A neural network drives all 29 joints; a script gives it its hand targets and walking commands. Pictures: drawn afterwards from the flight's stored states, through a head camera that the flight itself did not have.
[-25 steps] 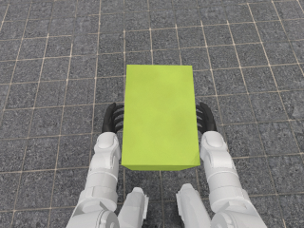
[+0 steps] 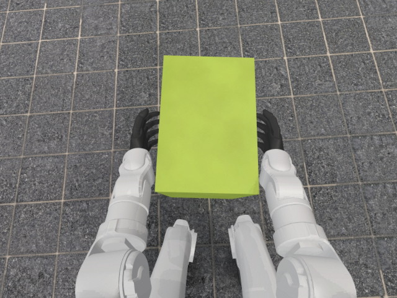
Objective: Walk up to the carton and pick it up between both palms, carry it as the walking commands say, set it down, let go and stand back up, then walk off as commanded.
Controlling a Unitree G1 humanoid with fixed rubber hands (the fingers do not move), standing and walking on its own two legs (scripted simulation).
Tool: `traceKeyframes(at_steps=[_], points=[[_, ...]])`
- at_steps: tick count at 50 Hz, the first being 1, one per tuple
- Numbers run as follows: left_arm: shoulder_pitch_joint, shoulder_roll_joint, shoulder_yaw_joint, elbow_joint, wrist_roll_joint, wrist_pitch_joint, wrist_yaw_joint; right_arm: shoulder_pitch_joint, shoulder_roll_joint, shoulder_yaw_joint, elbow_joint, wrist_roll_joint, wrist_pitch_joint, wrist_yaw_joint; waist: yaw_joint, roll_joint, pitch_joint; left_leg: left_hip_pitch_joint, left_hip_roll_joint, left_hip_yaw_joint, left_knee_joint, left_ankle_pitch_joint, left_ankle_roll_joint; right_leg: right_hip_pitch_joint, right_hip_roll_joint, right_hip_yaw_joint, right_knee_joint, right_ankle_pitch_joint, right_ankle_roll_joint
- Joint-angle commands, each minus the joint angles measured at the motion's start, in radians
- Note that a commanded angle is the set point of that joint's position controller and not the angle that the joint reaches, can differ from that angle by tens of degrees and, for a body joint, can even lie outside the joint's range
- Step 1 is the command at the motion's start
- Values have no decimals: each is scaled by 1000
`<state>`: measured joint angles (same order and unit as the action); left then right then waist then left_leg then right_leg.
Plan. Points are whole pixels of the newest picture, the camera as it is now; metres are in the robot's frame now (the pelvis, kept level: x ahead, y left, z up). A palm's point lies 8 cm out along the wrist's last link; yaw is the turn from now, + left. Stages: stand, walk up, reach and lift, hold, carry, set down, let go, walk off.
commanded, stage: set down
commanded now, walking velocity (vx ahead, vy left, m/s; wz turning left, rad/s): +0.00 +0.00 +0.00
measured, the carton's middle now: (204, 141) +0.45 +0.02 -0.17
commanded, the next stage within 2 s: none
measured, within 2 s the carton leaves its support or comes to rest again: rests again in 1.98 s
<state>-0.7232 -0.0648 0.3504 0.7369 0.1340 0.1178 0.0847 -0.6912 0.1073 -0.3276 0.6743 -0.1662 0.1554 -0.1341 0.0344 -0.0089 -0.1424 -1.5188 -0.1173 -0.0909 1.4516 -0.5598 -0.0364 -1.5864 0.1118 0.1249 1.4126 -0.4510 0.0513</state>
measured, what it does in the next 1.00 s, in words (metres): lowers itself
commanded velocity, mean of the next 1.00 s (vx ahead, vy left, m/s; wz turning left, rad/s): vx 0.00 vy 0.00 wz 0.00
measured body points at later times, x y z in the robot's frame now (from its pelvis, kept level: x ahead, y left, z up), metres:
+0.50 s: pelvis -0.03 +0.00 -0.08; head +0.24 +0.01 +0.29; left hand +0.45 +0.15 -0.18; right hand +0.44 -0.12 -0.18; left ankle +0.05 +0.13 -0.56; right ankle +0.09 -0.13 -0.56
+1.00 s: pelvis -0.04 +0.01 -0.14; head +0.27 +0.01 +0.18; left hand +0.47 +0.16 -0.26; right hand +0.47 -0.11 -0.27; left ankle +0.05 +0.13 -0.56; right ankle +0.09 -0.13 -0.56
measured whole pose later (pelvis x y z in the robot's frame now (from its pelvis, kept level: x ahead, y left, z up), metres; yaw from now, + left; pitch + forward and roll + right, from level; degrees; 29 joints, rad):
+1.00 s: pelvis -0.04 +0.01 -0.14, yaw +1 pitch +42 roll +0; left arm -1.17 0.06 0.38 0.85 0.15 0.22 0.11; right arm -1.12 0.00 -0.43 0.77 -0.15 0.23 -0.14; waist 0.00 -0.01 0.02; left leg -2.06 -0.19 -0.08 1.92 -0.60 -0.07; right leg -2.11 0.16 0.12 1.86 -0.49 0.11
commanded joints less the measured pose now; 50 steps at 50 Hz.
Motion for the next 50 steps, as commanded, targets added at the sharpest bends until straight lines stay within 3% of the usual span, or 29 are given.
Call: traceKeyframes(at_steps=[1, 19, 50], points=[[-532, -898, -470, -6, -46, -9, -165, -583, 892, 499, -35, 52, -49, 109, 12, -23, -839, 292, -80, 103, -129, 333, -6, 559, 85, -132, -66, 290, 11], [-773, -900, -428, 54, -47, 31, -161, -831, 879, 425, 12, 73, -7, 127, -8, -4, -898, 158, -88, 135, 38, 260, -10, 378, 94, -180, 116, 200, 11], [-1049, -835, -389, 91, -67, 78, -187, -1126, 795, 351, 51, 95, 31, 156, -23, 6, -980, -73, -78, 163, 267, 264, -15, 173, 75, -220, 367, 223, 16]])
